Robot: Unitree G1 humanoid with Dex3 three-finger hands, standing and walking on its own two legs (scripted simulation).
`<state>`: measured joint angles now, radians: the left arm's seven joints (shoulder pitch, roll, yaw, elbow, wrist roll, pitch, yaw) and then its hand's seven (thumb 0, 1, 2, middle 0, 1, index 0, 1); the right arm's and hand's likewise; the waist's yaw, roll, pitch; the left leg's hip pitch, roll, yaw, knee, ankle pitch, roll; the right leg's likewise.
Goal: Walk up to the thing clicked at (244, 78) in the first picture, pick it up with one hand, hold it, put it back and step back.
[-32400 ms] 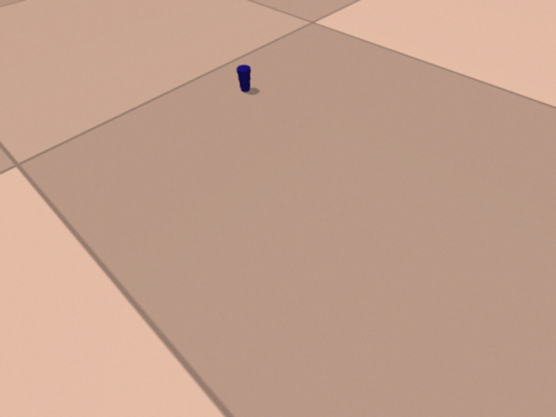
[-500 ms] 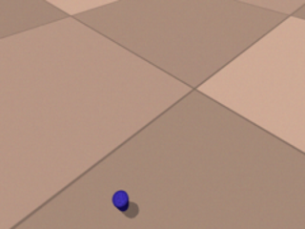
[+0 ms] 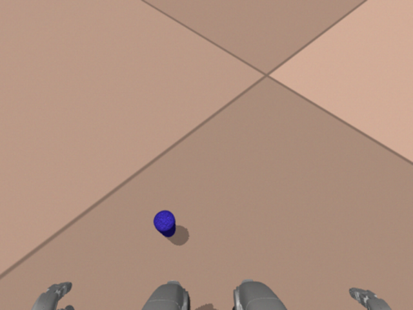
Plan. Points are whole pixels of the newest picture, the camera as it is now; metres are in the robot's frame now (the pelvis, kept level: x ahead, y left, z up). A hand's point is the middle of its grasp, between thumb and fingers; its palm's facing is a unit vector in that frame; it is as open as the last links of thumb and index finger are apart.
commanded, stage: step back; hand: left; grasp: from the side
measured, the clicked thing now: (166, 225) +0.46 +0.19 -0.67
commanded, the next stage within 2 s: none
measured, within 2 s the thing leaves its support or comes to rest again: neither
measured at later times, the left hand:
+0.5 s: hand out of the picture -0.01 +0.25 -0.13, palm faces +0.06 -0.89 -0.45, open 7.4 cm
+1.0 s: hand out of the picture -0.19 +0.30 -0.14, palm faces -0.05 -0.91 -0.41, open 7.4 cm
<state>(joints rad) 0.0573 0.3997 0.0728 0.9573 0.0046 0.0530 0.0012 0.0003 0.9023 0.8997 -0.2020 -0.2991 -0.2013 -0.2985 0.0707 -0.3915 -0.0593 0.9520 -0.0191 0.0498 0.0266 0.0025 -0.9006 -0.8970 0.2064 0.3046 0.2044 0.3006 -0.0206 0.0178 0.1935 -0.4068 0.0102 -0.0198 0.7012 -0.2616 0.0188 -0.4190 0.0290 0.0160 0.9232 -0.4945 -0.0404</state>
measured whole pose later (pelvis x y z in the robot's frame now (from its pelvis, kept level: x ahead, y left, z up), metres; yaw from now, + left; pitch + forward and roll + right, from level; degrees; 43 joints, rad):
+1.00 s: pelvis -0.26 +0.02 +0.01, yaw -3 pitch -3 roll -1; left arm 0.23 0.41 0.08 0.87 0.01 0.05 0.02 0.00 0.90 0.90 -0.20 -0.30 -0.20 -0.30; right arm 0.05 -0.35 -0.04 0.81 -0.03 0.04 0.01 0.00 -0.90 -0.90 0.21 0.31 0.21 0.30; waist 0.02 0.00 0.20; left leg -0.42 0.03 0.09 0.57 -0.12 0.06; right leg -0.29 0.02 0.08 0.91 -0.49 0.04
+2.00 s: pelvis -0.55 +0.02 +0.01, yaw -3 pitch -2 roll +1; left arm 0.24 0.35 0.06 0.94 0.04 0.02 0.00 0.00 0.90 0.90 -0.21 -0.30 -0.21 -0.30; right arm 0.15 -0.40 -0.04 0.91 -0.01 0.04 0.00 0.00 -0.90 -0.90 0.21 0.30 0.20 0.30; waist 0.03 0.04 0.09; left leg -0.39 -0.04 -0.09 0.92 -0.47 0.01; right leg -0.26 -0.01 0.03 0.65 -0.35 -0.01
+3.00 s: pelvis -0.52 +0.02 +0.02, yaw +0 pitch -2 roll -1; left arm 0.13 0.37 0.03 1.05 0.00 0.00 0.00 0.00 0.90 0.90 -0.20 -0.30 -0.20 -0.30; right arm 0.06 -0.33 -0.01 1.03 -0.01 -0.01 0.01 0.00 -0.90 -0.90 0.21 0.30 0.21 0.30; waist 0.02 0.00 0.08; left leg -0.28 0.04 0.02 0.58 -0.26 -0.01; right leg -0.17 -0.03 -0.02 0.54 -0.33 0.03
